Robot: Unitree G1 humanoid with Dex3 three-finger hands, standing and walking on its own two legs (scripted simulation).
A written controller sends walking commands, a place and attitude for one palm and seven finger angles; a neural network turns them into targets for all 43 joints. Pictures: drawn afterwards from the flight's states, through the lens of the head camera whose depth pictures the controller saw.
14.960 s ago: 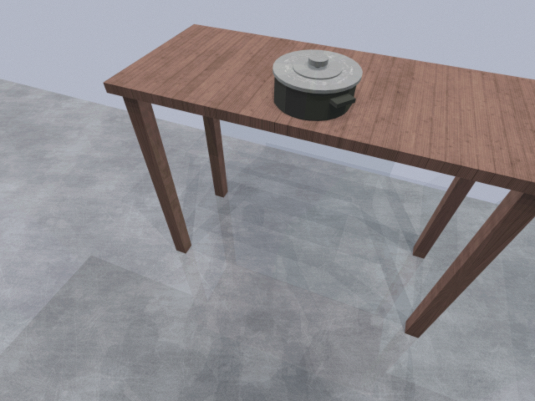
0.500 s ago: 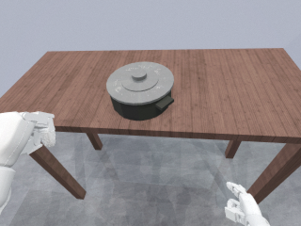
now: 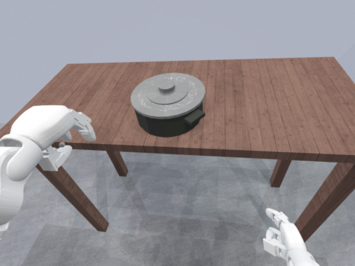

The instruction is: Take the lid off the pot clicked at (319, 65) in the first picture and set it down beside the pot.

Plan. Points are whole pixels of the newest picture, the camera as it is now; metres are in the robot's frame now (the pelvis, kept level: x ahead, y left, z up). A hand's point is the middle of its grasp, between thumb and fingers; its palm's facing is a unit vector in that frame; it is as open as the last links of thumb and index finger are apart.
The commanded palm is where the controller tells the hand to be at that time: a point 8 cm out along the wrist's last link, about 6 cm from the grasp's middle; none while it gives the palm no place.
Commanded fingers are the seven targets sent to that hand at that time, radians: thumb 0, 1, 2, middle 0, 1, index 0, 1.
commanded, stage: reach forward and open the fingers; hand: left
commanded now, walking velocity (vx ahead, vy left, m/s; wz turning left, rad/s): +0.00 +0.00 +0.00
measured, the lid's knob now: (166, 86) +0.52 +0.11 +0.15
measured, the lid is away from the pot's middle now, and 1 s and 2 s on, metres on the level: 0.00 0.00 0.00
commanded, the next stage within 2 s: move the open hand above the knob in 0.34 s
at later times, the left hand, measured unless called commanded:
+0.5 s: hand (78, 122) +0.30 +0.23 +0.22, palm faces -0.05 -0.05 -1.00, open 9.9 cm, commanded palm +0.28 +0.23 +0.28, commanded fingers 0.00 -0.37 1.65 -0.87 -0.08 -0.87 -0.08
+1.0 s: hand (105, 92) +0.38 +0.20 +0.23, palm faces -0.06 -0.06 -1.00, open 9.9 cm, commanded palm +0.35 +0.19 +0.28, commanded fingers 0.00 -0.37 1.65 -0.87 -0.08 -0.87 -0.08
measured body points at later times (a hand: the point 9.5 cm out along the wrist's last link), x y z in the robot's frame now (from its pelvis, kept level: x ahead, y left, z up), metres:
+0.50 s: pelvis -0.01 +0.00 +0.00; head -0.03 -0.06 +0.44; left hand +0.30 +0.23 +0.27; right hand +0.21 -0.23 -0.09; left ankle +0.01 +0.09 -0.74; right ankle +0.09 -0.08 -0.74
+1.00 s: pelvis +0.01 +0.00 +0.00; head +0.00 -0.05 +0.45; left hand +0.38 +0.20 +0.29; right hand +0.22 -0.22 -0.10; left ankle +0.01 +0.09 -0.74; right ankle +0.09 -0.08 -0.74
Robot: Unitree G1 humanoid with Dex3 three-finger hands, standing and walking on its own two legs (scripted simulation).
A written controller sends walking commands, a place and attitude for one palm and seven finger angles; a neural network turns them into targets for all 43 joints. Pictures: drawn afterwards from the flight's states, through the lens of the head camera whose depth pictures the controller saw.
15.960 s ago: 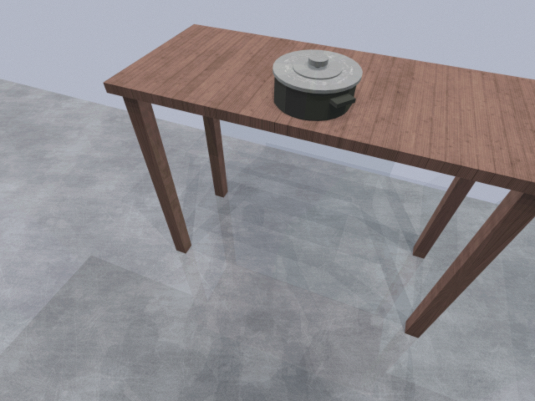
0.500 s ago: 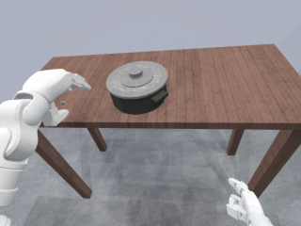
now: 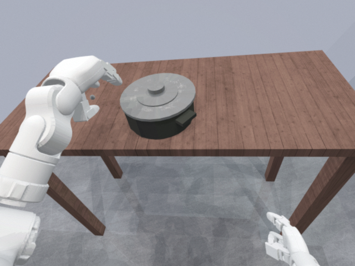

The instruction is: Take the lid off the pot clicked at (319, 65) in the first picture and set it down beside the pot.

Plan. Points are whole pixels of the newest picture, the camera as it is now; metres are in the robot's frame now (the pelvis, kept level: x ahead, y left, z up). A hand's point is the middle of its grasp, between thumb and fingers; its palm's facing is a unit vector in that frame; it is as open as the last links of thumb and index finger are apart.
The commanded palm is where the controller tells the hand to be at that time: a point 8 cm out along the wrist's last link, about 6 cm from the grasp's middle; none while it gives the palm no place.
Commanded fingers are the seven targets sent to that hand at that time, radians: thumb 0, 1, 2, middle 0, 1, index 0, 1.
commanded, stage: move the open hand above the knob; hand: left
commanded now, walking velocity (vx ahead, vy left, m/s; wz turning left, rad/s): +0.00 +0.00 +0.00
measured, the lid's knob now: (156, 87) +0.52 +0.11 +0.15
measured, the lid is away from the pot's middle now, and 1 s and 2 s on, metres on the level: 0.00 0.00 0.00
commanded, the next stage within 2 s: none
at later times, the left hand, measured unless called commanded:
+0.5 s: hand (131, 95) +0.42 +0.14 +0.20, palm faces -0.17 -0.02 -0.99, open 10.0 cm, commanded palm +0.41 +0.16 +0.28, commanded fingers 0.00 -0.37 1.65 -0.87 -0.08 -0.87 -0.08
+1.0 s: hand (142, 67) +0.48 +0.12 +0.23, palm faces -0.13 -0.10 -0.99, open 10.0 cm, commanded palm +0.46 +0.11 +0.28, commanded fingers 0.00 -0.37 1.65 -0.87 -0.08 -0.87 -0.08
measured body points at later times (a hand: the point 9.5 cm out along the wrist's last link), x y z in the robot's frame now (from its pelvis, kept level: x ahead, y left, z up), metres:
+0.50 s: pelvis +0.02 +0.01 +0.00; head +0.03 -0.04 +0.45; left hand +0.42 +0.14 +0.25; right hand +0.21 -0.22 -0.11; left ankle +0.00 +0.09 -0.74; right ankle +0.08 -0.08 -0.74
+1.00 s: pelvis +0.04 +0.02 +0.00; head +0.04 -0.02 +0.45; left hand +0.49 +0.12 +0.28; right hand +0.20 -0.21 -0.12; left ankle +0.00 +0.09 -0.74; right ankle +0.08 -0.08 -0.74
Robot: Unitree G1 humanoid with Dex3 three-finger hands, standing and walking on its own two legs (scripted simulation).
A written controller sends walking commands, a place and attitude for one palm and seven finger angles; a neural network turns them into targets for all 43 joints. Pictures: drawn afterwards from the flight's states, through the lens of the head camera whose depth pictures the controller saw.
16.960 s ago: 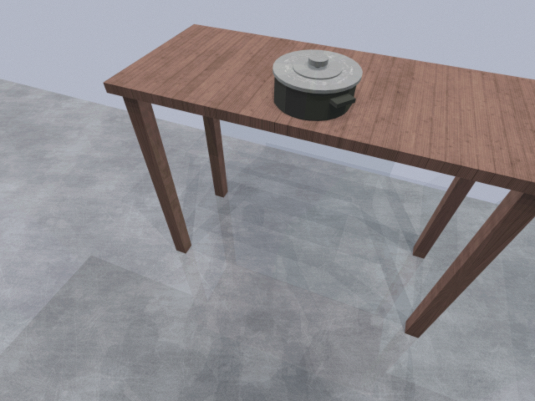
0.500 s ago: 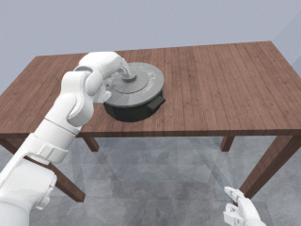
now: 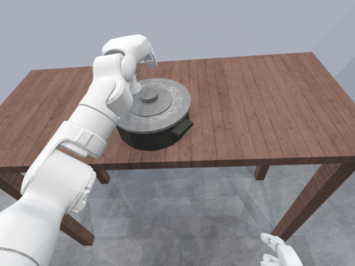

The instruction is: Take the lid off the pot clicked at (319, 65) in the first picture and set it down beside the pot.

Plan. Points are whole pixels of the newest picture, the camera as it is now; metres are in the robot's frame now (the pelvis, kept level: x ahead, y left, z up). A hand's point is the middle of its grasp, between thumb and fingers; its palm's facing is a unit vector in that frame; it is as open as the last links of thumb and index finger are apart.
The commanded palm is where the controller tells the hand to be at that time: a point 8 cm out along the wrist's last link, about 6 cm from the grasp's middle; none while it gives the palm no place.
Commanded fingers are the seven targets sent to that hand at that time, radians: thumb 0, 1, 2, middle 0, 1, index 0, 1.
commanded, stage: move the open hand above the knob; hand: left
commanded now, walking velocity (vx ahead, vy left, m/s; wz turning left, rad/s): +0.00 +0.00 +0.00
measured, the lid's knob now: (148, 95) +0.48 +0.09 +0.15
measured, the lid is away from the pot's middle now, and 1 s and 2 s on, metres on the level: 0.00 0.00 0.00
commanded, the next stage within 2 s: none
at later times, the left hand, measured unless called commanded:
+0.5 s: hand (140, 79) +0.45 +0.09 +0.22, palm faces -0.15 -0.08 -0.99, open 9.9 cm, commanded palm +0.43 +0.10 +0.28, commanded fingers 0.00 -0.37 1.65 -0.87 -0.08 -0.87 -0.08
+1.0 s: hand (136, 87) +0.44 +0.10 +0.20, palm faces -0.23 -0.04 -0.97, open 10.0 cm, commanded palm +0.43 +0.10 +0.28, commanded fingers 0.00 -0.37 1.65 -0.87 -0.08 -0.87 -0.08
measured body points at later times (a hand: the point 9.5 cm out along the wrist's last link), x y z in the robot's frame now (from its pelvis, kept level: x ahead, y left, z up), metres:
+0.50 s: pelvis +0.00 +0.00 +0.00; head +0.01 -0.04 +0.45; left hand +0.45 +0.09 +0.27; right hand +0.16 -0.24 -0.12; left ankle -0.03 +0.07 -0.75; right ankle +0.05 -0.10 -0.75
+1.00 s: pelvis +0.00 +0.01 +0.00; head +0.01 -0.03 +0.45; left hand +0.45 +0.10 +0.25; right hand +0.15 -0.23 -0.12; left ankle -0.03 +0.07 -0.75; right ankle +0.05 -0.10 -0.75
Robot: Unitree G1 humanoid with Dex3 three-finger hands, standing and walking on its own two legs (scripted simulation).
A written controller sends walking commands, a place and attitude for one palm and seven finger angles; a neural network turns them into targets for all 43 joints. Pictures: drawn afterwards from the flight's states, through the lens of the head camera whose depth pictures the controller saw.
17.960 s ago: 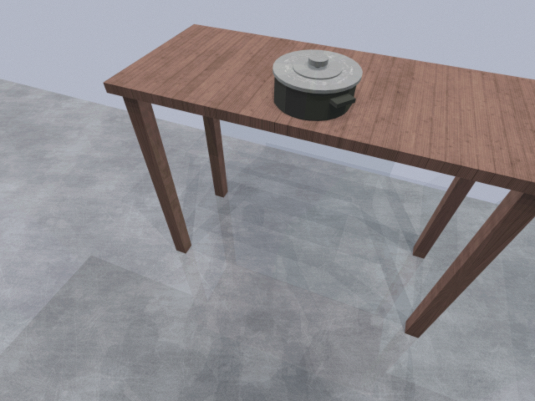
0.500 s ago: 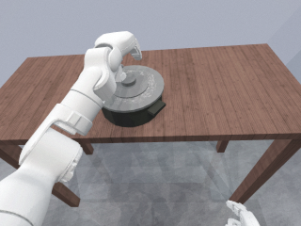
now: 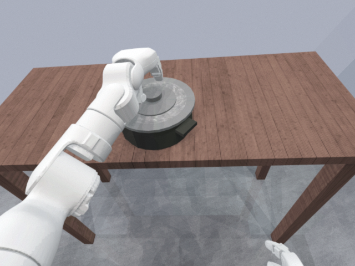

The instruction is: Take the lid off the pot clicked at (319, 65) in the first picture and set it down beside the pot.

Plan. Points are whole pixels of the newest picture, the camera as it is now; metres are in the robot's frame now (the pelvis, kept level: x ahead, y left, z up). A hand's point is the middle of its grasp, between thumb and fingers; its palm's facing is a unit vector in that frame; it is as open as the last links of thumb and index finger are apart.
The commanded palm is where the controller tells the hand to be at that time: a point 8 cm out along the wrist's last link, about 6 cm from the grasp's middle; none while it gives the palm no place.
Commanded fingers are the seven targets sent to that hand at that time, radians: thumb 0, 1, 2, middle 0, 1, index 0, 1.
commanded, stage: move the open hand above the knob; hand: left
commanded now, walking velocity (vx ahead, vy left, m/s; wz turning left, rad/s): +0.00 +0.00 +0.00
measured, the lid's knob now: (152, 94) +0.48 +0.08 +0.15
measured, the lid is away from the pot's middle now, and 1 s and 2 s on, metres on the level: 0.00 0.00 0.00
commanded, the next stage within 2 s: lower the open fingers around the knob in 1.96 s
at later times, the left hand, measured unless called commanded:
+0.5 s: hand (148, 66) +0.46 +0.07 +0.24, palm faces -0.11 -0.10 -0.99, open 9.9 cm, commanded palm +0.42 +0.08 +0.28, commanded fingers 0.00 -0.37 1.65 -0.87 -0.08 -0.87 -0.08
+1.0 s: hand (152, 83) +0.43 +0.06 +0.22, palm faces -0.18 -0.02 -0.98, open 9.9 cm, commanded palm +0.42 +0.08 +0.28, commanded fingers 0.00 -0.37 1.65 -0.87 -0.08 -0.87 -0.08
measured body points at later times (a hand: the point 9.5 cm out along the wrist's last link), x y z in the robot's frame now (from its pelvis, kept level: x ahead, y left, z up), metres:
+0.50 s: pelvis +0.01 +0.00 +0.00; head +0.01 -0.04 +0.45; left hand +0.46 +0.08 +0.29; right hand +0.17 -0.23 -0.12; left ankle -0.03 +0.06 -0.75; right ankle +0.05 -0.11 -0.75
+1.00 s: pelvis -0.01 +0.00 +0.00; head -0.01 -0.05 +0.45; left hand +0.43 +0.06 +0.27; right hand +0.16 -0.24 -0.12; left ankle -0.03 +0.06 -0.75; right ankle +0.05 -0.11 -0.75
